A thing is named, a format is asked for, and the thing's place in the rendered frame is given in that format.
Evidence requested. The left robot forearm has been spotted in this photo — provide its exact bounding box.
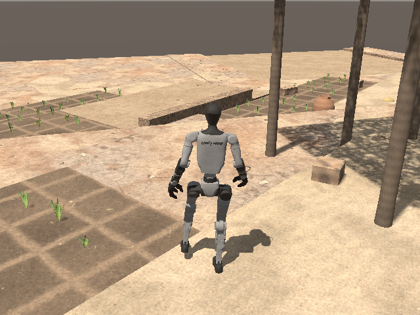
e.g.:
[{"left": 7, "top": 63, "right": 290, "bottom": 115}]
[{"left": 170, "top": 158, "right": 185, "bottom": 186}]

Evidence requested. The right robot thigh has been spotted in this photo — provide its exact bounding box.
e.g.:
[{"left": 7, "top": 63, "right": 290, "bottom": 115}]
[{"left": 215, "top": 184, "right": 232, "bottom": 233}]

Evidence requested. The left robot shin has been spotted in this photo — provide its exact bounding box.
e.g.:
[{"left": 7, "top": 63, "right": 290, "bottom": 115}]
[{"left": 183, "top": 203, "right": 194, "bottom": 245}]

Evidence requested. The left robot hand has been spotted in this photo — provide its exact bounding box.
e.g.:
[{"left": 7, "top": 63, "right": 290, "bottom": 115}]
[{"left": 168, "top": 183, "right": 183, "bottom": 199}]

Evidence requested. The right robot hand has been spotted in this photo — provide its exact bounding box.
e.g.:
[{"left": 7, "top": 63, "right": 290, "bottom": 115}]
[{"left": 233, "top": 176, "right": 248, "bottom": 187}]

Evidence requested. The right robot forearm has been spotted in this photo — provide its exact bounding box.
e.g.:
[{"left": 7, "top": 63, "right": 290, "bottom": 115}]
[{"left": 236, "top": 159, "right": 247, "bottom": 179}]

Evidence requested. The right robot upper arm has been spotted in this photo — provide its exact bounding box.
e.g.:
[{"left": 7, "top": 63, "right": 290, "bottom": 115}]
[{"left": 226, "top": 133, "right": 243, "bottom": 168}]

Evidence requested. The left robot upper arm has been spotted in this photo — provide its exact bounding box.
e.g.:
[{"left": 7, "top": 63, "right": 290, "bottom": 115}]
[{"left": 179, "top": 131, "right": 199, "bottom": 168}]

